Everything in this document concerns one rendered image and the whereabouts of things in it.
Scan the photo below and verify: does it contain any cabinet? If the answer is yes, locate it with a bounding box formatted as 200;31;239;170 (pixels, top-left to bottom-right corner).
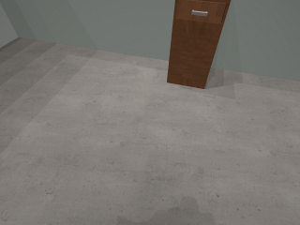
167;0;232;89

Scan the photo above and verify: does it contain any handle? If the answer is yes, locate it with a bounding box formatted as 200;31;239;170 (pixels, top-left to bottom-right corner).
191;10;208;17

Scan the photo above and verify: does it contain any drawer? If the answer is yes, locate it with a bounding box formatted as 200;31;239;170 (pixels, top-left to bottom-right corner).
176;0;227;23

